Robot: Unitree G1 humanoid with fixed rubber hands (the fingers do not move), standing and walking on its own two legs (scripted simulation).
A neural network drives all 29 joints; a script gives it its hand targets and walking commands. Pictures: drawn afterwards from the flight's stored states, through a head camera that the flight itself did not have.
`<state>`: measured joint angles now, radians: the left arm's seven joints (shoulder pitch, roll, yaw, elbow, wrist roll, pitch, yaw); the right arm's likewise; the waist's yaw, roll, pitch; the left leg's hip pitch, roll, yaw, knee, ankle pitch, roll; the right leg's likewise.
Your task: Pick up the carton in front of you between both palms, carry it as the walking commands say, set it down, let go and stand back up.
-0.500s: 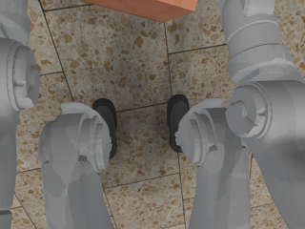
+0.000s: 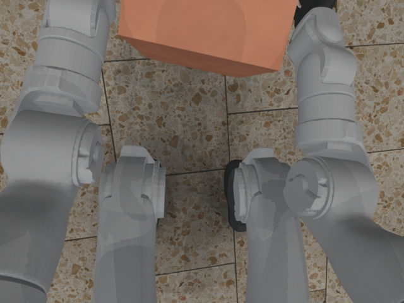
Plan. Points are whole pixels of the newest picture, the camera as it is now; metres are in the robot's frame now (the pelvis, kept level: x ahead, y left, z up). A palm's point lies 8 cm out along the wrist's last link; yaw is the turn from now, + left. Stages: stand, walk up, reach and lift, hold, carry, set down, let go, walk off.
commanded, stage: reach and lift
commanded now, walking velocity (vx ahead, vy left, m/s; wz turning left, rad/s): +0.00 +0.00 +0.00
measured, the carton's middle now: (208, 1) +0.56 +0.02 -0.19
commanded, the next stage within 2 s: none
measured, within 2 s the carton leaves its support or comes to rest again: neither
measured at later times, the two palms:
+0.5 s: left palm out of the picture +0.51 +0.17 +0.05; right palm out of the picture +0.50 -0.13 +0.05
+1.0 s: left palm out of the picture +0.45 +0.16 +0.21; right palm out of the picture +0.45 -0.13 +0.22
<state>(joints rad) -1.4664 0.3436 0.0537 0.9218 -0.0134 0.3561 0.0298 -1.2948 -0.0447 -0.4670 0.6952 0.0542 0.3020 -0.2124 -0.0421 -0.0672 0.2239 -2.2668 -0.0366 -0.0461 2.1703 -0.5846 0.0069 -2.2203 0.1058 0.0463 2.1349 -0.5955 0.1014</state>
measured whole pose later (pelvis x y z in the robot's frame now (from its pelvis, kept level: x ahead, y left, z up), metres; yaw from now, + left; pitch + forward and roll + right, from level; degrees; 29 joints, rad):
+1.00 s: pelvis +0.03 -0.01 +0.24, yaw +4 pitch +33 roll -1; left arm -0.77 -0.06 0.39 0.64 0.28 0.41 -0.02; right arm -0.71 0.14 -0.51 0.55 -0.24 0.37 -0.05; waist -0.02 -0.02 -0.22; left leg -1.44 -0.05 -0.05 1.31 -0.44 -0.01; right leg -1.42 0.05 0.07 1.31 -0.46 0.04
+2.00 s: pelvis +0.08 -0.02 +0.39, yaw +5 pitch -4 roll +0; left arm -0.33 -0.17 0.30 0.37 0.32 0.63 -0.03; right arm -0.35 0.18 -0.33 0.40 -0.31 0.59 0.01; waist 0.00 -0.01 0.02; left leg -0.19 -0.02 -0.07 0.47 -0.21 -0.01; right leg -0.18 0.02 0.07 0.47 -0.23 0.01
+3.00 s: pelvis +0.08 -0.02 +0.40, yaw +5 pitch -8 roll +0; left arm -0.25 -0.15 0.20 0.22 0.28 0.79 -0.01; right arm -0.28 0.16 -0.23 0.24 -0.28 0.75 0.00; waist 0.00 -0.01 0.03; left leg -0.04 -0.01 -0.07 0.35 -0.17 -0.01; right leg -0.03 0.02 0.08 0.37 -0.20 0.01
